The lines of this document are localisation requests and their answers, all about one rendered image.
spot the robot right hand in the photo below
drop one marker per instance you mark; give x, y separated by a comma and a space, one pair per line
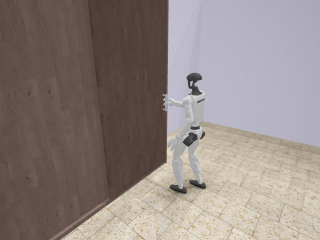
170, 103

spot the right robot thigh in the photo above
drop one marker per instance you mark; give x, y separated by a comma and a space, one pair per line
191, 155

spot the robot right foot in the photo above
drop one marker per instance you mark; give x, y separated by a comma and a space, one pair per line
195, 183

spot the handle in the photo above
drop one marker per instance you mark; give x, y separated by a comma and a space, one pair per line
166, 100

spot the robot left forearm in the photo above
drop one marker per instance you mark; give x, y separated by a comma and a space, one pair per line
183, 130

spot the robot left hand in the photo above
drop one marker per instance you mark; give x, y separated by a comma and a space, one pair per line
173, 142

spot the wardrobe door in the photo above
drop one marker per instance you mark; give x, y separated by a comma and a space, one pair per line
52, 160
129, 41

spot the left robot upper arm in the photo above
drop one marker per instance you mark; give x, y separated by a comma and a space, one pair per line
187, 103

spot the robot right forearm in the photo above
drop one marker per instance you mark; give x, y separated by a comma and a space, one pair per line
178, 104

